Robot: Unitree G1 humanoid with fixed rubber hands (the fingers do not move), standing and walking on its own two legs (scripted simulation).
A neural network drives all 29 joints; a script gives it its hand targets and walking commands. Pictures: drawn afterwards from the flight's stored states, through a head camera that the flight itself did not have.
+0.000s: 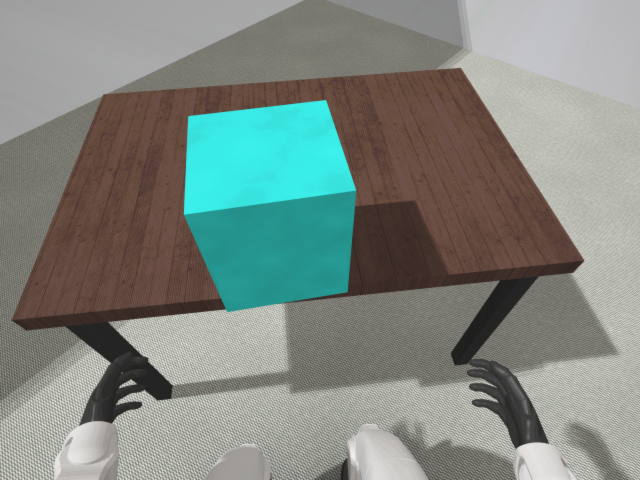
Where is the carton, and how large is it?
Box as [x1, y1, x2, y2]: [184, 100, 355, 311]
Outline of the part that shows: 325,100 188,116 184,215 227,311 347,291 355,188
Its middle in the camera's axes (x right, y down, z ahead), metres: -0.07 -0.05 +0.63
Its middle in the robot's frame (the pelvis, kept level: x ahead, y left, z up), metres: +0.50 +0.09 +0.00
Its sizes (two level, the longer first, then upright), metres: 0.210 0.200 0.250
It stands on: a table, 0.61 m high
